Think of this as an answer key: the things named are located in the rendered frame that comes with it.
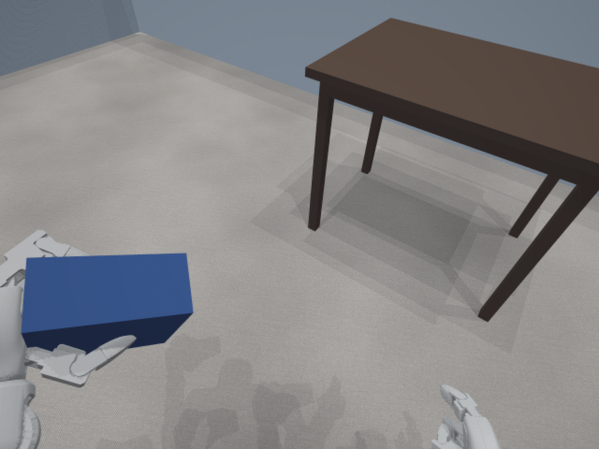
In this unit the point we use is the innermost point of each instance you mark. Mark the robot left forearm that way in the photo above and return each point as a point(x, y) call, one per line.
point(19, 425)

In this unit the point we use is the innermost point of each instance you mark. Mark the right robot hand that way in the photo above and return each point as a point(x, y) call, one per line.
point(476, 431)

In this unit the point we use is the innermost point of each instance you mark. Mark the left robot hand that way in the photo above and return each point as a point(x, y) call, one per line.
point(65, 364)

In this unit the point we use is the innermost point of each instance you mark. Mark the table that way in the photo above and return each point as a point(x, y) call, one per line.
point(534, 110)

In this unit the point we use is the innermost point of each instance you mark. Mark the sponge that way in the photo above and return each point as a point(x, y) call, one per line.
point(86, 301)

